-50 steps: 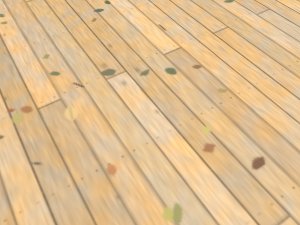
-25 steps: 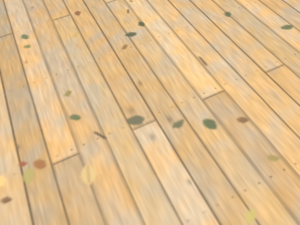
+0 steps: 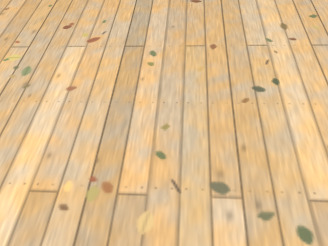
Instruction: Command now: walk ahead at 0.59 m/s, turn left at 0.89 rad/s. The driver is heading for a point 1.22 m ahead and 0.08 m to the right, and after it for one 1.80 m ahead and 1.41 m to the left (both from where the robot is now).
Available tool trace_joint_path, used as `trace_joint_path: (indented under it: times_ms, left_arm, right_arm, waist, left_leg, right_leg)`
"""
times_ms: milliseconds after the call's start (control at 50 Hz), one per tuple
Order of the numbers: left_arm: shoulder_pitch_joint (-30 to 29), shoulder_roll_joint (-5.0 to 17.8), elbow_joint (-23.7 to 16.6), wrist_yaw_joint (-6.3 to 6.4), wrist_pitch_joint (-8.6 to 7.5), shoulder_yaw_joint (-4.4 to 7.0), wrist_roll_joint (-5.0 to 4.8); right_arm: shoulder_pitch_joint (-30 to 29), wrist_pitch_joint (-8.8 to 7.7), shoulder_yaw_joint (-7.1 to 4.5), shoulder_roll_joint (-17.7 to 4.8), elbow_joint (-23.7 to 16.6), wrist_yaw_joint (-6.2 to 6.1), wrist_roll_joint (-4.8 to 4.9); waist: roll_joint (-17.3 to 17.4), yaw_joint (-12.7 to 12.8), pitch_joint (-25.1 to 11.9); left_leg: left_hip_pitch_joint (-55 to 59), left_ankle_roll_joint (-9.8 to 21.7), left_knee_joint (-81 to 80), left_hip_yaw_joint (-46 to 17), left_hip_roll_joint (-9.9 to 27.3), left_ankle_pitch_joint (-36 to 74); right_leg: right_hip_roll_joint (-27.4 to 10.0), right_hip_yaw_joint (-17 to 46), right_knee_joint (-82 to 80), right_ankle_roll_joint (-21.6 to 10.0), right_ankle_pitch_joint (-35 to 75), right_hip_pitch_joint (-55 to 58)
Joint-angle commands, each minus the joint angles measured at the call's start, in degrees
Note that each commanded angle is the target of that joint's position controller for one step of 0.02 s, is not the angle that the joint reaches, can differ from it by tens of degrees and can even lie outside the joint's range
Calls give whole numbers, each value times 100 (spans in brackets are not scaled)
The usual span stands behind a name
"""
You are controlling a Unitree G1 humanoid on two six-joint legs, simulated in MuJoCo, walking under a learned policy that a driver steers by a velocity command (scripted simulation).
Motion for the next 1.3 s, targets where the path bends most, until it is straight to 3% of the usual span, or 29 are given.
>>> trace_joint_path:
  times_ms: [20,180,300,360,380,400,420,440,460,500,540,640,720,760,820,840,860,880,900,920,960,1000,1080,1160,1200,1220,1260,1280,1300]
  left_arm:
    - [336,746,-201,-77,-198,273,14]
    - [1169,881,286,-237,-472,424,4]
    - [1639,852,727,-199,-449,429,25]
    - [1771,966,1033,-213,-367,427,-53]
    - [1641,1032,1098,-221,-357,425,-99]
    - [1435,1001,1006,-239,-406,395,-134]
    - [1430,210,580,-339,-464,196,-221]
    - [1011,422,433,-319,-511,290,-223]
    - [605,542,398,-302,-454,372,-204]
    - [802,293,617,-402,-366,330,-145]
    - [1123,74,869,-491,-138,310,-27]
    - [-36,-119,537,-614,10,271,-111]
    - [-884,-93,170,-724,-32,166,-78]
    - [-864,-9,125,-728,-4,146,-104]
    - [1078,594,625,-602,91,360,-124]
    - [2371,931,1023,-505,96,540,-102]
    - [2510,1087,1161,-368,77,685,-189]
    - [1815,1368,1103,-305,123,732,-185]
    - [1503,1677,842,-294,129,778,-91]
    - [1358,1299,720,-244,115,747,-53]
    - [954,857,790,-215,8,617,-52]
    - [724,754,719,-184,-197,538,-91]
    - [766,899,664,-233,-390,605,-119]
    - [1195,1040,742,-319,-377,714,-198]
    - [1121,1116,699,-268,-357,750,-172]
    - [1044,1249,672,-253,-358,778,-136]
    - [415,1284,506,-286,-422,763,-68]
    - [387,301,260,-262,-478,505,-107]
    - [1047,84,-100,-277,-446,336,-343]
  right_arm:
    - [-197,-49,15,-222,-508,164,14]
    - [-884,-168,139,-104,-591,146,-3]
    - [-1881,-348,334,84,-922,306,48]
    - [-1411,-418,350,88,-832,191,-14]
    - [-323,-477,266,7,-512,89,-5]
    - [1056,-537,119,-293,-72,-40,-75]
    - [1853,-577,-67,-1089,0,-203,-202]
    - [1984,-598,-77,-1179,-82,-282,-96]
    - [1420,-587,13,-898,73,-329,-124]
    - [686,-649,182,-239,139,-272,-13]
    - [521,-729,294,137,239,-273,116]
    - [772,-938,329,386,666,-213,141]
    - [988,-936,338,257,940,-364,138]
    - [994,-929,292,-71,985,-483,134]
    - [468,-714,112,-666,832,-664,44]
    - [63,-620,73,-745,688,-649,-6]
    - [-87,-580,106,-458,713,-500,33]
    - [-32,-705,397,515,336,-389,-98]
    - [165,-850,468,456,-270,-356,69]
    - [-128,-1006,478,105,-275,-335,-12]
    - [-256,-982,471,-13,-173,-326,-104]
    - [-206,-689,534,81,-167,-325,-214]
    - [-1390,-588,673,337,-672,-199,-50]
    - [-1843,-621,674,326,-857,-206,120]
    - [-1591,-657,581,93,-811,-259,109]
    - [-1086,-677,470,-159,-663,-319,121]
    - [1202,-730,180,-733,-127,-511,100]
    - [2137,-757,56,-1116,49,-596,-142]
    - [1319,-724,-20,-1401,-52,-506,-207]
  waist:
    - [-944,146,-28]
    - [-837,381,509]
    - [-974,639,832]
    - [-1107,299,580]
    - [-948,-338,48]
    - [-653,-1028,-830]
    - [948,-1184,-1876]
    - [956,-1276,-2145]
    - [318,-886,-945]
    - [152,-250,-29]
    - [559,54,219]
    - [380,109,857]
    - [84,144,1016]
    - [162,312,725]
    - [550,1435,-385]
    - [396,2006,-810]
    - [-440,1924,-589]
    - [-1705,959,-80]
    - [-1640,634,-1092]
    - [-559,647,-625]
    - [387,31,418]
    - [471,-300,707]
    - [76,51,861]
    - [-426,555,381]
    - [-516,417,116]
    - [-529,168,-276]
    - [-420,-1152,-1397]
    - [923,-1233,-2010]
    - [2548,-343,-2366]
  left_leg:
    - [-1495,-58,745,41,497,561]
    - [-2008,-63,-455,-430,438,1333]
    - [-1093,241,-2330,534,742,1055]
    - [502,647,-3003,1136,329,228]
    - [1939,757,-3256,1166,67,453]
    - [4003,825,-3178,700,346,377]
    - [5912,1056,-3843,-2046,2403,-2427]
    - [5519,903,-5019,-4095,3052,-3307]
    - [4650,724,-4898,-3100,2824,-2495]
    - [3176,462,-5091,-1393,2224,-714]
    - [2517,284,-5353,-381,1861,136]
    - [2396,34,-5748,1246,1456,2609]
    - [2852,-58,-5814,1992,1408,4656]
    - [3201,-153,-5362,2156,1530,7079]
    - [3404,-124,-2826,1991,1891,9307]
    - [2729,-11,-1005,1789,1900,8628]
    - [1676,77,1403,1823,1014,3932]
    - [-648,-12,3399,1312,115,-852]
    - [-1955,-92,3811,19,130,-899]
    - [-2190,29,3144,-235,453,-470]
    - [-1574,-41,2071,-191,873,-72]
    - [-839,-291,1224,-118,1174,-120]
    - [180,-465,-1339,371,1190,1487]
    - [662,-238,-2845,470,747,2616]
    - [1161,-158,-3400,347,536,2289]
    - [1750,-107,-3400,318,370,1838]
    - [4225,40,-3113,71,809,736]
    - [5571,196,-3484,-1695,2334,-1608]
    - [5625,670,-4939,-4988,3331,-2633]
  right_leg:
    - [-1278,1385,-1419,-480,-2062,999]
    - [-1557,1012,-1875,-793,-1962,1200]
    - [-1640,145,-2089,-772,-858,1306]
    - [-1649,-208,-1219,-787,2529,1257]
    - [-1496,-501,110,-744,4325,940]
    - [-1160,-666,1821,-644,3872,-226]
    - [-418,-595,4252,-477,19,-2326]
    - [136,471,5346,-631,-1602,-3057]
    - [-166,624,5681,-676,-929,-3524]
    - [-622,385,5021,-521,-196,-2960]
    - [-768,248,4980,-367,8,-2586]
    - [-591,-191,4456,-390,1073,-3180]
    - [-323,-959,2872,-685,1488,-2821]
    - [107,-1391,2254,-908,1508,-1932]
    - [597,-1315,2258,-1214,609,209]
    - [552,-816,1915,-1474,140,1538]
    - [339,-241,1204,-1735,34,2224]
    - [-275,1372,1643,-2089,934,2635]
    - [-1164,3945,180,-3055,-678,3522]
    - [-1408,4685,-967,-2773,-2025,2958]
    - [-1051,3839,-1210,-2274,-1517,1101]
    - [-561,2991,-1280,-2132,-808,-295]
    - [215,1910,-1469,-1784,569,-1264]
    - [82,2004,-1075,-1375,2159,-19]
    - [15,2127,-457,-1135,3018,584]
    - [9,2160,224,-994,3777,837]
    - [286,1888,2912,-765,3406,-78]
    - [779,1350,4911,-757,-585,-1504]
    - [864,844,5882,-670,-1800,-2744]
Next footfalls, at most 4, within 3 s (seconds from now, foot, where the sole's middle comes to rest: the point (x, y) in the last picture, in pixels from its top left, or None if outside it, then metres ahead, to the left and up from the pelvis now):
0.40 left None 0.31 0.21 -0.78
0.86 right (155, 194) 0.75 0.11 -0.78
1.26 left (149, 119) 1.20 0.15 -0.78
1.64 right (212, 103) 1.31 -0.21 -0.78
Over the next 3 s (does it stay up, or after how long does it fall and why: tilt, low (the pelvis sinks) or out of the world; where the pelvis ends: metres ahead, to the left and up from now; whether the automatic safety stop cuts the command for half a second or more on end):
stays up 1.32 -0.06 -0.02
